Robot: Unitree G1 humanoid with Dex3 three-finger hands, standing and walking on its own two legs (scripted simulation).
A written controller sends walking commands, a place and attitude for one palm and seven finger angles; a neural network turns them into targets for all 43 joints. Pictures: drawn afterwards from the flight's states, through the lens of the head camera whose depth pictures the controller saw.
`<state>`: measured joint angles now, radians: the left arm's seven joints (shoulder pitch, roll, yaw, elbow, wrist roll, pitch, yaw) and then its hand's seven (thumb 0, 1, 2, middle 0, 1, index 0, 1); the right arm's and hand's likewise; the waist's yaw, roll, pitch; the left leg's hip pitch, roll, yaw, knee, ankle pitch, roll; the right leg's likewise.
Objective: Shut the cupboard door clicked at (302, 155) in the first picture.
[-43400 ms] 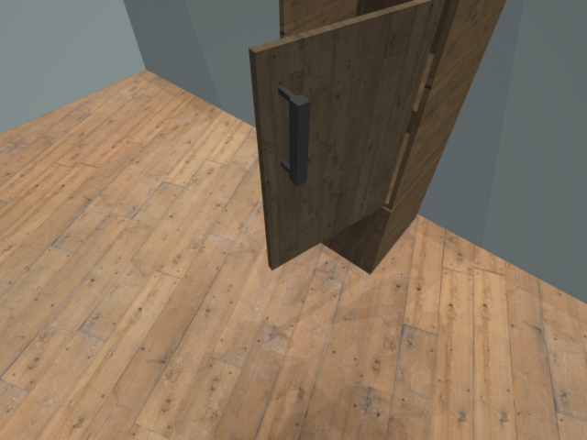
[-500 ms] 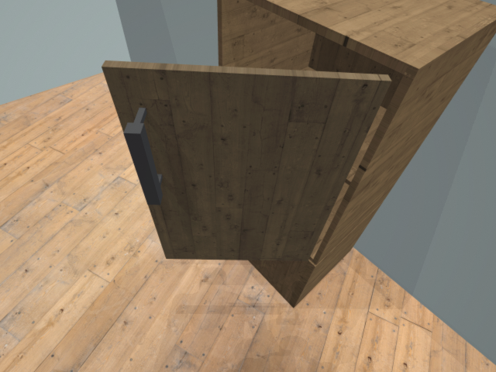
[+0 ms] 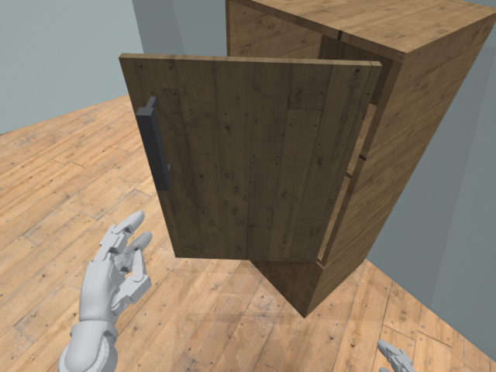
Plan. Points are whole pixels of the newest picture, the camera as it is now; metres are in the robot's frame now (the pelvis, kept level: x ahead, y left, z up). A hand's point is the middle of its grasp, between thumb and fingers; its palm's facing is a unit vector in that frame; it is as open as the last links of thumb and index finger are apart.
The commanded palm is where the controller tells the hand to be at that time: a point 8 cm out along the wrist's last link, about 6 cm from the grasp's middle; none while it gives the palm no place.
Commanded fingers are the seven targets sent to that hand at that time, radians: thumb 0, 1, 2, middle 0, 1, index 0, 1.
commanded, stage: raise the hand and make a fist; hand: left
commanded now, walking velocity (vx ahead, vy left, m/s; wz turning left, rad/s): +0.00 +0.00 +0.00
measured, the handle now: (158, 145) +0.48 +0.16 +0.13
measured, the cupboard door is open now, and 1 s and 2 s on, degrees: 48 48 48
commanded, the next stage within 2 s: bring the fist close to the handle in 1.66 s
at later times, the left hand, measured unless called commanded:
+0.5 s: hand (146, 317) +0.21 +0.15 +0.03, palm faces -0.12 -0.99 -0.06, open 4.5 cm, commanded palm +0.17 +0.22 +0.05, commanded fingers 0.00 0.90 0.90 -0.90 -1.06 -0.90 -1.06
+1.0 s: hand (95, 251) +0.26 +0.21 +0.12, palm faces +0.04 -1.00 -0.08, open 3.1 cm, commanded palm +0.23 +0.25 +0.11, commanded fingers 0.00 0.90 0.90 -1.30 -1.50 -1.30 -1.50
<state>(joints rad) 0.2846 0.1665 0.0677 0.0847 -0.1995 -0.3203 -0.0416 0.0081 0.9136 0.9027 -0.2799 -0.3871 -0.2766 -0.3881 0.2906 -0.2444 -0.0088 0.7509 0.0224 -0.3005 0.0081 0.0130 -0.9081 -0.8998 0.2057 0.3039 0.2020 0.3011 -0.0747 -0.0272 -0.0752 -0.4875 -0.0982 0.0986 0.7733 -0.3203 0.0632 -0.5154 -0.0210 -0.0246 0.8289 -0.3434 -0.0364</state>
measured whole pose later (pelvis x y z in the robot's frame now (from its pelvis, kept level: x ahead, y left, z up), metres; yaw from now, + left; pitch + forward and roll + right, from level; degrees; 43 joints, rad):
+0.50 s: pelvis +0.00 -0.02 -0.03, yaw +3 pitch +7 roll -2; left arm 0.37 0.31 0.06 -0.12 -0.26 -0.16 -0.27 0.02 0.90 0.90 -0.72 -0.87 -0.72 -0.87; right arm 0.24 -0.20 0.09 0.48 0.05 -0.22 -0.05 0.02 -0.90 -0.90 0.21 0.30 0.21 0.30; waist 0.00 0.05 -0.09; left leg -0.75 -0.05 -0.02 1.05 -0.43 0.06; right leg -0.71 0.07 -0.10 0.99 -0.43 -0.06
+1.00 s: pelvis +0.06 +0.01 +0.00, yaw +3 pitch +7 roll -3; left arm 0.43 0.28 0.18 -0.31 -0.31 -0.20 -0.24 0.02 0.90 0.90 -1.18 -1.37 -1.18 -1.37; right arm 0.24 -0.25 0.02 0.51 0.04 -0.25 -0.04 0.02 -0.91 -0.90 0.20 0.30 0.20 0.30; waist 0.03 0.05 -0.11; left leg -0.52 -0.08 -0.01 0.85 -0.44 0.10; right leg -0.48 0.05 -0.06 0.78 -0.42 -0.03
